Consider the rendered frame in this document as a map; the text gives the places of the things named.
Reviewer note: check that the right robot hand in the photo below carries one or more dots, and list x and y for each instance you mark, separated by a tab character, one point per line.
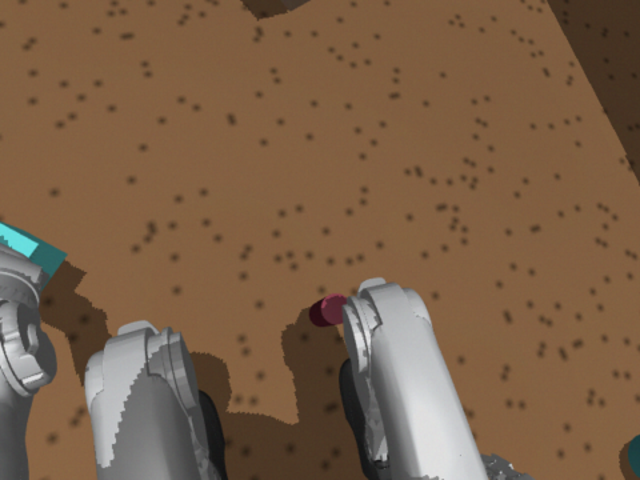
498	468

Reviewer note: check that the left robot arm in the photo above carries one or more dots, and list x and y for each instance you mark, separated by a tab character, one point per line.
27	357

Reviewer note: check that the left robot foot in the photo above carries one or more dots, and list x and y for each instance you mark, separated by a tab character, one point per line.
215	438

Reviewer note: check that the right robot foot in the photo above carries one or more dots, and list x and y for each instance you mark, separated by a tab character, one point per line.
373	470

